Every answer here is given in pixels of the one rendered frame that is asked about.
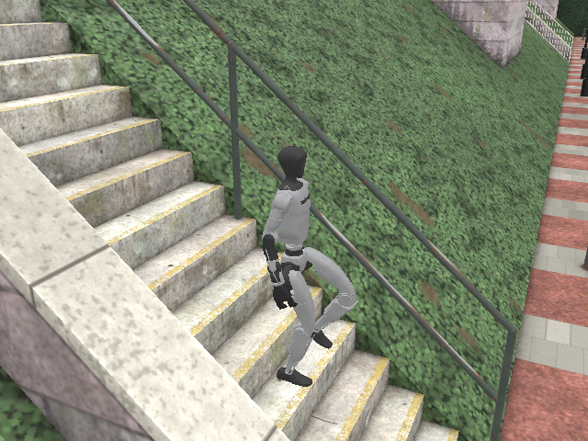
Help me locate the stairs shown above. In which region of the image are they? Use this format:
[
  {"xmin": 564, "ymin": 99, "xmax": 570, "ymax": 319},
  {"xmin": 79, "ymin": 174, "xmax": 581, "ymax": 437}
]
[{"xmin": 0, "ymin": 0, "xmax": 459, "ymax": 441}]

